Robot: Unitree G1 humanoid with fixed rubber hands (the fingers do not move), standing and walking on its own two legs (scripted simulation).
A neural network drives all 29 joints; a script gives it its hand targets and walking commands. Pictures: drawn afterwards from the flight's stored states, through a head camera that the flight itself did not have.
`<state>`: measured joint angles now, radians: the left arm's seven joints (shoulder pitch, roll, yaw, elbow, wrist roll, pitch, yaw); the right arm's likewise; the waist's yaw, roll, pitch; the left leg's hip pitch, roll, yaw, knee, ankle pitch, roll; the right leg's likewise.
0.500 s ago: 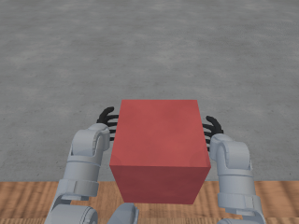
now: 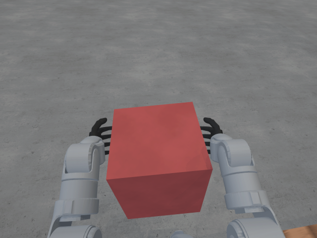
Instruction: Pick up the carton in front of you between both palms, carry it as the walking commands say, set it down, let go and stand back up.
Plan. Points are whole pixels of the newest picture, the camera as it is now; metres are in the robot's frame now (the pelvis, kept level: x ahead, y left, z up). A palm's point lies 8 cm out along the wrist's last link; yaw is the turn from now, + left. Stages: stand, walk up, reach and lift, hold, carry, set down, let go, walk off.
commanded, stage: carry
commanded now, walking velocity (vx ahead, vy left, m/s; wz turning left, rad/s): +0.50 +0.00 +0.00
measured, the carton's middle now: (158, 162) +0.34 -0.02 +0.01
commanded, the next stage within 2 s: none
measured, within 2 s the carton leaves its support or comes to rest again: neither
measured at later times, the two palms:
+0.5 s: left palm (111, 103) +0.75 +0.16 -0.12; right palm (173, 103) +0.75 -0.13 -0.13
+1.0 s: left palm (127, 75) +1.05 +0.10 -0.16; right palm (176, 76) +1.06 -0.19 -0.17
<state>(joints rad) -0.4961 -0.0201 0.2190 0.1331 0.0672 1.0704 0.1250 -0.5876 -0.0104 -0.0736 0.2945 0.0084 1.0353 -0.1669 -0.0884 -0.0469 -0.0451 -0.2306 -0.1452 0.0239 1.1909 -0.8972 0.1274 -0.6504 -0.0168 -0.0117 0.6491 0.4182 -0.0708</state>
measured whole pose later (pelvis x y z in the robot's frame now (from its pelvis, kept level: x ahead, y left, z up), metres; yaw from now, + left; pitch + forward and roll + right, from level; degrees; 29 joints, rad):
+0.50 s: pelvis +0.41 +0.01 -0.23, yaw -1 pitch +2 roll -3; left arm -0.56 -0.01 0.11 0.15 -0.04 1.02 0.16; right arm -0.48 0.02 -0.20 0.05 -0.06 1.06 -0.13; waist 0.08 0.05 -0.05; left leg -0.48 0.01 0.05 0.40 0.18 0.09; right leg -0.22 0.12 -0.06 1.56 -0.86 -0.10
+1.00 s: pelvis +0.72 -0.04 -0.25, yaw +0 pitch +4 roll +1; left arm -0.44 -0.07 0.17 0.03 0.06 0.98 0.14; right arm -0.48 0.00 -0.12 0.09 -0.01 1.00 -0.16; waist -0.01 0.02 -0.01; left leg -0.32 -0.01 0.01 1.01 -0.50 0.01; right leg -0.51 0.00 -0.10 0.55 -0.12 -0.07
